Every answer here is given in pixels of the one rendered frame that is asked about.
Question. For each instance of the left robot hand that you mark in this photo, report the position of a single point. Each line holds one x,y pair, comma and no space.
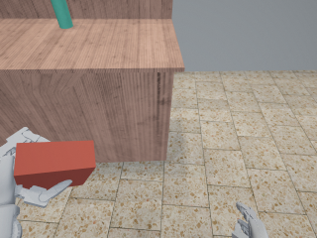
9,190

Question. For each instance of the sponge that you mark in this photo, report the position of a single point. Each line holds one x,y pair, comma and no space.
46,164

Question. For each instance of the left robot forearm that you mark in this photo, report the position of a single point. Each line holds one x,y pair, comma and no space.
10,227

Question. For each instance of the right robot hand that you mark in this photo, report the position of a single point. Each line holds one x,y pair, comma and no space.
253,229

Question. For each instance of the table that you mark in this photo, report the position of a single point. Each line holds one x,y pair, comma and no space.
108,79

